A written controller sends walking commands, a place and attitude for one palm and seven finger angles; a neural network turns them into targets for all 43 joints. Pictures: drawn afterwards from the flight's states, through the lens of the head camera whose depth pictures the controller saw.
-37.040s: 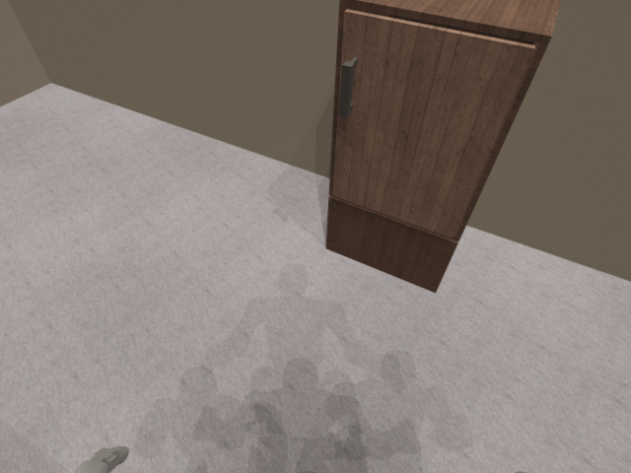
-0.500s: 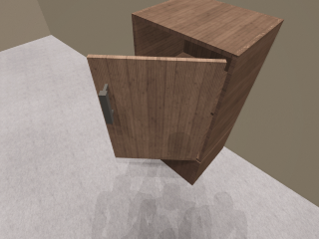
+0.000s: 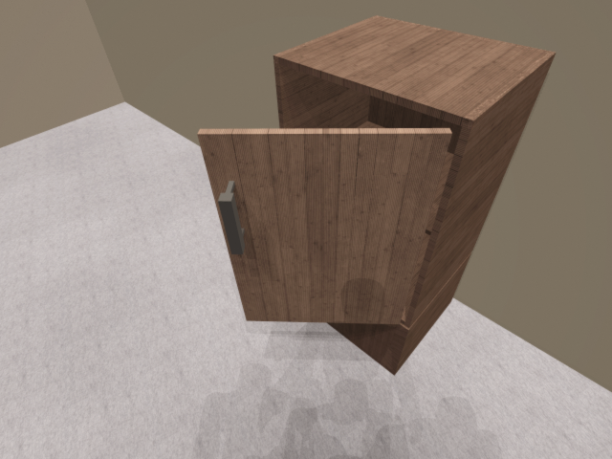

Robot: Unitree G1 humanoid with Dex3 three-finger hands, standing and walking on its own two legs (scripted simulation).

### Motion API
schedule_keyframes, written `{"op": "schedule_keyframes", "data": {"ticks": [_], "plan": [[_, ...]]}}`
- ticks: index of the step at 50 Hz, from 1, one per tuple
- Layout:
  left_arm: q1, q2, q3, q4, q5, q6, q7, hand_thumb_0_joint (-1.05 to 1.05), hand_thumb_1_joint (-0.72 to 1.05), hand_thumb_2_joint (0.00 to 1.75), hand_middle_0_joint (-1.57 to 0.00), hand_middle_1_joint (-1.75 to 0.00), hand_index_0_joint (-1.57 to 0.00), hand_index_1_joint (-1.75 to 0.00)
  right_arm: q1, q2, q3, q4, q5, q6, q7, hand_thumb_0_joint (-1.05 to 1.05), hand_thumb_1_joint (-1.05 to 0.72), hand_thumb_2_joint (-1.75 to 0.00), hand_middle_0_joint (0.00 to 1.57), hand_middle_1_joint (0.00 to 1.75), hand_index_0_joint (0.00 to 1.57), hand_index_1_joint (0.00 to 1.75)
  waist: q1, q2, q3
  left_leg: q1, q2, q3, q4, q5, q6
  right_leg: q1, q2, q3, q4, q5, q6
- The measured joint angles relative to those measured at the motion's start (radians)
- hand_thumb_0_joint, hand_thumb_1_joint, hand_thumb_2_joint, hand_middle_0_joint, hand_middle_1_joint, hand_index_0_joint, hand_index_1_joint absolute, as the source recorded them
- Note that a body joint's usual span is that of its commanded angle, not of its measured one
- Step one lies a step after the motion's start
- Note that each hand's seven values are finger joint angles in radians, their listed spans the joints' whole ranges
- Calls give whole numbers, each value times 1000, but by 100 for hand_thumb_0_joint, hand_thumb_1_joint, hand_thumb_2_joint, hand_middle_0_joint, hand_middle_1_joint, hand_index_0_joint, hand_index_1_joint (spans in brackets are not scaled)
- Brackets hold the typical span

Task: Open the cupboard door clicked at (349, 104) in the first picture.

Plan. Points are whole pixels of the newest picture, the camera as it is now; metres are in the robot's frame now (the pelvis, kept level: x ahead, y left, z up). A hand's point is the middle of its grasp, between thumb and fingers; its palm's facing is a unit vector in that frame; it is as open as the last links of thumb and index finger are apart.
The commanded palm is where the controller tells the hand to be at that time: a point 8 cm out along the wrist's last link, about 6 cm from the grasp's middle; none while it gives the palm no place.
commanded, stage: come to a stop and stand still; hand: left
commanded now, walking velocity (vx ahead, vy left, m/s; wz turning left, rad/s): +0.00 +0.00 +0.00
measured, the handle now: (234, 217) +0.55 +0.18 -0.01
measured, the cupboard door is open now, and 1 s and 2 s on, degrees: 41 41 41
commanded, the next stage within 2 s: look again from close up in 0.88 s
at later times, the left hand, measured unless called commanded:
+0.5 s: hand out of the picture +0.02 +0.14 -0.16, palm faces +0.02 -0.97 -0.22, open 7.3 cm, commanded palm none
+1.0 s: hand out of the picture +0.04 +0.12 -0.16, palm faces +0.04 -0.97 -0.23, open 7.3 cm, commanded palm none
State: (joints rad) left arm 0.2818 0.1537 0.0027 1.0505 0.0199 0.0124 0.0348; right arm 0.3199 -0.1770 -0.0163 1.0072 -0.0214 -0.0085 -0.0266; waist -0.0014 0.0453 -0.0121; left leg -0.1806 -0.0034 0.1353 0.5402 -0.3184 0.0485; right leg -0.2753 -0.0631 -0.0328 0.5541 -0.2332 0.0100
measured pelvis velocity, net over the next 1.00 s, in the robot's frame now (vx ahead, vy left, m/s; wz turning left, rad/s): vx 0.04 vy -0.05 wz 0.02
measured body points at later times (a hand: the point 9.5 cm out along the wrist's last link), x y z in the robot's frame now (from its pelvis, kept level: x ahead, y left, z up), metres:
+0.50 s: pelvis +0.03 -0.03 +0.01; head +0.04 -0.06 +0.46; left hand +0.02 +0.19 -0.14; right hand +0.01 -0.24 -0.17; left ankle -0.01 +0.08 -0.73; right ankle +0.04 -0.14 -0.73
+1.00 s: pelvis +0.04 -0.05 +0.01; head +0.06 -0.07 +0.46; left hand +0.04 +0.18 -0.14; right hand +0.03 -0.26 -0.16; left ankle -0.01 +0.08 -0.73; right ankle +0.04 -0.14 -0.73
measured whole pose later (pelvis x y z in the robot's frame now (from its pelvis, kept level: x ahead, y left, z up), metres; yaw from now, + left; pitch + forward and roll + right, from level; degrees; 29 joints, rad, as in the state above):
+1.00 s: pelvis +0.04 -0.05 +0.01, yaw +1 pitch -1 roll +1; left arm 0.25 0.15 0.00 1.13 0.01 -0.02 0.04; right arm 0.28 -0.14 0.01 1.14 -0.02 -0.02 -0.03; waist 0.00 0.03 0.05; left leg -0.09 0.05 0.09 0.40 -0.28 -0.04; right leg -0.20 0.00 -0.08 0.47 -0.25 -0.05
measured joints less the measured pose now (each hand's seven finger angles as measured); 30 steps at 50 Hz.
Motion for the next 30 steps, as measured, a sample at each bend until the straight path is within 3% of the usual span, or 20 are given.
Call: {"op": "schedule_keyframes", "data": {"ticks": [10, 20, 30], "plan": [[46, -14, -12, 28, -2, -11, -7, 0, 91, 90, -20, -30, -20, -30, -5, -13, 20, 12, 3, -3, 16, 1, -92, -90, 19, 30, 20, 30, 8, 12, 30, 30, -14, 7, -99, 49, -9, 3, -6, 8, -42, 19, 10], [23, -40, -22, 64, -7, -27, -7, 0, 90, 90, -20, -30, -20, -30, -5, 10, 31, 74, 7, -8, 12, 1, -91, -90, 19, 30, 20, 30, 3, 4, 57, 50, 9, -10, -113, 42, -36, 22, 15, -12, -47, -1, -12], [-15, -20, -12, 80, -7, -34, 1, 2, 93, 90, -20, -30, -20, -30, -15, 28, 29, 112, 7, -11, 4, 0, -91, -90, 19, 30, 20, 30, -1, -4, 60, 71, 33, -23, -123, 33, -62, 45, 38, -28, -53, -19, -34]]}}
